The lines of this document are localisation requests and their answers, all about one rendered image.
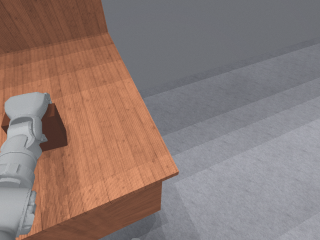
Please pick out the left robot hand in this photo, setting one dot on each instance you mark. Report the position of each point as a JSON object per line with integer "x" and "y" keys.
{"x": 34, "y": 103}

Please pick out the robot left upper arm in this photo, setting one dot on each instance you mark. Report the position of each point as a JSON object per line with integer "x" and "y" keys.
{"x": 17, "y": 211}

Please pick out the sponge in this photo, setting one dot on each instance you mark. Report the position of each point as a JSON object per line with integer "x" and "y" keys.
{"x": 52, "y": 127}

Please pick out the table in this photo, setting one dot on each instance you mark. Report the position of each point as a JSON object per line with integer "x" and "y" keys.
{"x": 110, "y": 173}

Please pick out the robot left forearm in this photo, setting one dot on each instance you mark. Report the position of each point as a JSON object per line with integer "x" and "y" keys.
{"x": 20, "y": 152}

